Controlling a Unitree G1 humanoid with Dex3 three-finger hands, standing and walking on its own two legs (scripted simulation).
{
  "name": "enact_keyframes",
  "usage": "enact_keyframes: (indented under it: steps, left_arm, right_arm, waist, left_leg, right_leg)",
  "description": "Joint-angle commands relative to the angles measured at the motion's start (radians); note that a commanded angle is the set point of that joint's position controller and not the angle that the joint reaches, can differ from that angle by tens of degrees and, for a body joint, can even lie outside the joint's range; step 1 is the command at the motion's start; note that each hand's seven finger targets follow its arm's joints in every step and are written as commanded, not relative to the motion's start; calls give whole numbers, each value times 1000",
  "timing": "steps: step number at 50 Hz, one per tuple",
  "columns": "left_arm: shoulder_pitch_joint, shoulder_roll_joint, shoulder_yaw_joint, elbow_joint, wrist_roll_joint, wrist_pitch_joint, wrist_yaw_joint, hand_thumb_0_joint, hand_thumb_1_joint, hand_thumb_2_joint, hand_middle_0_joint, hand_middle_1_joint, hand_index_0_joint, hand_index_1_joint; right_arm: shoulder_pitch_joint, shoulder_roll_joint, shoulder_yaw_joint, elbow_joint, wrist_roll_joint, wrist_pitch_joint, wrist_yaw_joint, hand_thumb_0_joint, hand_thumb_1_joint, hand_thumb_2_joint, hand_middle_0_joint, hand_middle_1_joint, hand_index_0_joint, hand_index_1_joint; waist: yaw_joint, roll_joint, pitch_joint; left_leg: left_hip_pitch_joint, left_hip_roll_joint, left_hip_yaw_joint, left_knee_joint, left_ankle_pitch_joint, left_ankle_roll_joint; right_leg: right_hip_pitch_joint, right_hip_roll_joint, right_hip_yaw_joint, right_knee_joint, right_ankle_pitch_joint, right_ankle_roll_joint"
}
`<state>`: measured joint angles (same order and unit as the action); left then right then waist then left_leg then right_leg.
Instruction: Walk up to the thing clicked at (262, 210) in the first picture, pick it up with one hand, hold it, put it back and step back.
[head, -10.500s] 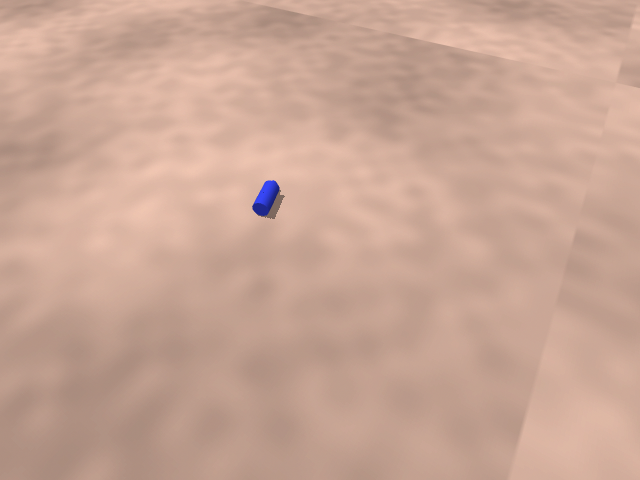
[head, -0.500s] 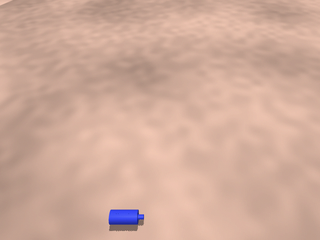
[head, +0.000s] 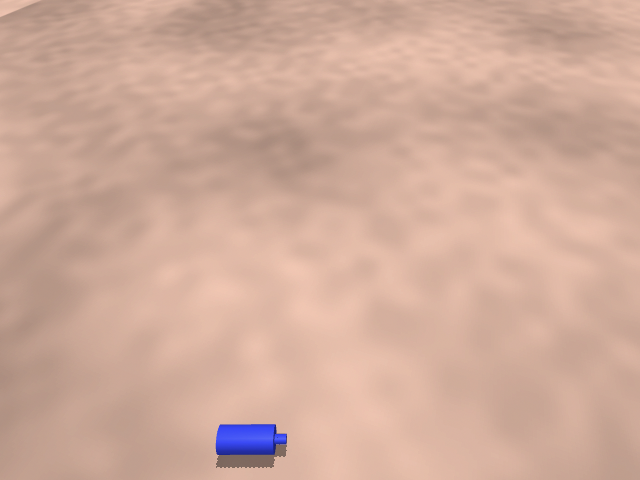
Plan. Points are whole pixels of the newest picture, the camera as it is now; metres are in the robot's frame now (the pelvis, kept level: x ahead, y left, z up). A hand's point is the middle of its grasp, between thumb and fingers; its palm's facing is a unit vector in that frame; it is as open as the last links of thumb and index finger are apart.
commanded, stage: stand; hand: left
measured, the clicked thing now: (252, 439) +0.39 +0.23 -0.74
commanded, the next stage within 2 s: walk up in 0.84 s
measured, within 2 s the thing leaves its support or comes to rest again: neither
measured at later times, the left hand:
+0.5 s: hand out of the picture +0.07 +0.26 -0.16, palm faces -0.03 -0.94 -0.35, open 7.3 cm
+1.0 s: hand out of the picture +0.07 +0.27 -0.16, palm faces -0.02 -0.93 -0.36, open 7.3 cm
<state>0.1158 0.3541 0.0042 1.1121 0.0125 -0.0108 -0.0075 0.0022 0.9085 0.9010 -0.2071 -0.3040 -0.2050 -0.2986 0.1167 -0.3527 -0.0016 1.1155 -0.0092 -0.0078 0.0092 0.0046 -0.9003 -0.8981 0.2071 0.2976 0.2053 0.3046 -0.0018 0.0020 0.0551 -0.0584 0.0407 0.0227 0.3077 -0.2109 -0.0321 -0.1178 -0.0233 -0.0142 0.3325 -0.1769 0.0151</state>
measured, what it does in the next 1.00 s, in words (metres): stands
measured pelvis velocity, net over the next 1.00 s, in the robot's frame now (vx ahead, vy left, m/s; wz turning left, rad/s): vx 0.00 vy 0.01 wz -0.01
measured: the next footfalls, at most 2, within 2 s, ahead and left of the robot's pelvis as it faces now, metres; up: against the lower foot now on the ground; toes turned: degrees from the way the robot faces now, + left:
none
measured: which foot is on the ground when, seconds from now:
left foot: down 0.00-1.00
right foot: down 0.00-1.00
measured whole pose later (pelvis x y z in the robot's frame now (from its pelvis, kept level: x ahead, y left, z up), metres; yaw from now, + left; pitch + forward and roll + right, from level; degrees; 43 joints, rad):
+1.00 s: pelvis +0.00 +0.01 +0.00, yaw -1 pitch -2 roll +0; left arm 0.16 0.35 0.03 1.10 0.03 -0.02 -0.01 0.00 0.91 0.90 -0.21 -0.30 -0.21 -0.30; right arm 0.16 -0.37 -0.03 1.10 -0.02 0.01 0.02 0.00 -0.90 -0.90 0.21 0.30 0.20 0.30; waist 0.01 0.01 0.04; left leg -0.08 0.04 0.04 0.37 -0.25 -0.02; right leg -0.13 -0.03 0.00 0.36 -0.20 0.03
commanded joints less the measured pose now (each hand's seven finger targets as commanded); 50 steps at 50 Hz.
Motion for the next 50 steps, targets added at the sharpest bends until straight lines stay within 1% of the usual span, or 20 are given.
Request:
enact_keyframes:
  steps: [1,8,9,12,16,17,21,24,27,32,36,40,41,42,43,44,46,47,48,50]
  left_arm:
    - [-38,212,37,-55,-4,-19,15,0,900,900,-200,-300,-200,-300]
    - [-29,215,38,-50,-5,-16,14,0,900,900,-200,-300,-200,-300]
    - [-30,217,39,-52,-2,-18,15,0,900,900,-200,-300,-200,-300]
    - [-34,214,37,-52,-2,-19,18,0,900,900,-200,-300,-200,-300]
    - [-36,218,37,-54,-4,-20,16,0,900,900,-200,-300,-200,-300]
    - [-29,214,36,-52,-3,-21,16,0,900,900,-200,-300,-200,-300]
    - [-32,216,36,-51,-3,-19,16,0,900,900,-200,-300,-200,-300]
    - [-24,216,35,-49,-3,-18,15,0,900,900,-200,-300,-200,-300]
    - [-27,220,35,-51,-2,-21,15,0,900,900,-200,-300,-200,-300]
    - [-26,215,34,-53,-3,-23,17,0,900,900,-200,-300,-200,-300]
    - [-28,216,34,-52,-3,-20,17,0,900,900,-200,-300,-200,-300]
    - [-23,216,35,-52,-2,-19,15,0,900,900,-200,-300,-200,-300]
    - [-29,219,36,-54,-2,-20,16,0,900,900,-200,-300,-200,-300]
    - [-12,234,59,-56,4,-31,16,0,900,900,-200,-300,-200,-300]
    - [-3,240,62,-56,9,-34,18,0,900,900,-200,-300,-200,-300]
    - [-3,249,65,-54,12,-34,20,0,900,900,-200,-300,-200,-300]
    - [-12,254,71,-65,15,-35,21,0,900,900,-200,-300,-200,-300]
    - [-11,250,72,-68,15,-34,22,0,900,900,-200,-300,-200,-300]
    - [-21,245,71,-75,15,-35,22,0,900,900,-200,-300,-200,-300]
    - [-13,226,67,-80,11,-37,21,0,900,900,-200,-300,-200,-300]
  right_arm:
    - [-22,-212,-42,-58,-2,-18,-18,0,-900,-900,200,300,200,300]
    - [-29,-212,-41,-58,-1,-19,-18,0,-900,-900,200,300,200,300]
    - [-25,-218,-44,-60,-1,-20,-18,0,-900,-900,200,300,200,300]
    - [-28,-213,-45,-59,-1,-17,-17,0,-900,-900,200,300,200,300]
    - [-24,-213,-44,-60,-3,-17,-17,0,-900,-900,200,300,200,300]
    - [-27,-214,-44,-58,-3,-16,-17,0,-900,-900,200,300,200,300]
    - [-15,-209,-43,-55,-3,-15,-16,0,-900,-900,200,300,200,300]
    - [-20,-210,-43,-54,-1,-16,-15,0,-900,-900,200,300,200,300]
    - [-27,-212,-45,-56,-2,-18,-15,0,-900,-900,200,300,200,300]
    - [-21,-210,-44,-55,-2,-18,-16,0,-900,-900,200,300,200,300]
    - [-23,-209,-46,-56,-1,-15,-16,0,-900,-900,200,300,200,300]
    - [-21,-212,-45,-56,-2,-17,-14,0,-900,-900,200,300,200,300]
    - [-21,-210,-45,-56,-2,-16,-14,0,-900,-900,200,300,200,300]
    - [2,-224,-63,-64,-8,-5,-6,0,-900,-900,200,300,200,300]
    - [-1,-215,-63,-68,-12,0,-4,0,-900,-900,200,300,200,300]
    - [-7,-211,-65,-75,-13,4,-2,0,-900,-900,200,300,200,300]
    - [6,-203,-66,-82,-16,6,0,0,-900,-900,200,300,200,300]
    - [5,-205,-69,-88,-19,5,1,0,-900,-900,200,300,200,300]
    - [20,-202,-71,-88,-17,3,1,0,-900,-900,200,300,200,300]
    - [27,-207,-73,-93,-16,-3,2,0,-900,-900,200,300,200,300]
  waist:
    - [0,0,-77]
    - [6,3,-69]
    - [2,8,-84]
    - [1,-13,-72]
    - [-2,2,-81]
    - [3,5,-75]
    - [-4,1,-60]
    - [4,4,-63]
    - [3,-3,-80]
    - [3,-1,-83]
    - [1,-4,-60]
    - [1,4,-62]
    - [0,1,-67]
    - [13,18,-97]
    - [16,4,-83]
    - [18,-9,-53]
    - [15,-40,-14]
    - [15,-41,8]
    - [7,-50,1]
    - [10,-32,-19]
  left_leg:
    - [-23,101,-69,-44,176,44]
    - [-17,101,-75,-55,165,39]
    - [-11,105,-74,-50,165,43]
    - [-15,102,-76,-44,165,45]
    - [-14,102,-71,-43,158,45]
    - [-14,101,-76,-45,158,44]
    - [-33,97,-73,-52,131,41]
    - [-36,97,-78,-55,133,41]
    - [-11,103,-81,-49,154,43]
    - [-12,101,-76,-41,184,46]
    - [-26,99,-78,-49,144,42]
    - [-29,99,-73,-54,104,45]
    - [-28,101,-78,-56,117,46]
    - [-20,61,-50,-30,20,62]
    - [-36,54,-39,-12,-13,63]
    - [-58,46,-38,-5,-54,62]
    - [-89,44,-40,2,-73,59]
    - [-90,46,-46,-4,-63,60]
    - [-77,53,-54,-9,-31,62]
    - [-35,68,-67,-14,56,71]
  right_leg:
    - [41,-116,85,-39,211,-37]
    - [24,-111,85,-41,175,-38]
    - [30,-113,85,-39,176,-39]
    - [22,-112,82,-45,184,-35]
    - [27,-116,87,-40,187,-36]
    - [18,-111,82,-43,175,-33]
    - [17,-112,89,-51,158,-36]
    - [24,-110,83,-46,156,-35]
    - [19,-111,83,-42,161,-35]
    - [31,-115,84,-36,214,-33]
    - [14,-110,82,-49,154,-36]
    - [17,-113,91,-52,141,-36]
    - [19,-113,87,-47,140,-38]
    - [42,-96,95,-58,17,-39]
    - [24,-110,113,-72,-35,-47]
    - [3,-120,136,-87,-82,-53]
    - [-23,-136,160,-91,-99,-65]
    - [-50,-132,154,-83,-89,-65]
    - [-51,-124,142,-69,-62,-65]
    - [-58,-94,107,-35,13,-52]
